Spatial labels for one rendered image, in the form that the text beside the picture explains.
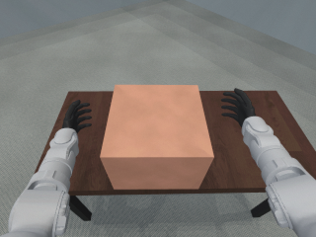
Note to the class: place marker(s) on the robot right upper arm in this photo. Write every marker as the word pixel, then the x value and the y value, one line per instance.
pixel 293 204

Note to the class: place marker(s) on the right robot hand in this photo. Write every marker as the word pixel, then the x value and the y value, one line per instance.
pixel 244 106

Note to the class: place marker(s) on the right robot forearm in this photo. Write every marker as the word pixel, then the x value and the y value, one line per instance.
pixel 270 156

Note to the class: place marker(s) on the robot left upper arm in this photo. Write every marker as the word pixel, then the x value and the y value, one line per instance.
pixel 41 213

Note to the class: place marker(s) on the carton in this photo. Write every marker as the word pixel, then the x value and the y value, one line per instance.
pixel 156 138

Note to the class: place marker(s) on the left robot forearm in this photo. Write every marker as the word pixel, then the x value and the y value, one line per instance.
pixel 56 168

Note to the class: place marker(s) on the left robot hand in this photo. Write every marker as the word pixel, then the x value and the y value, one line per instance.
pixel 72 115

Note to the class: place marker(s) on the table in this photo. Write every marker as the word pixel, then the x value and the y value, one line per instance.
pixel 232 170

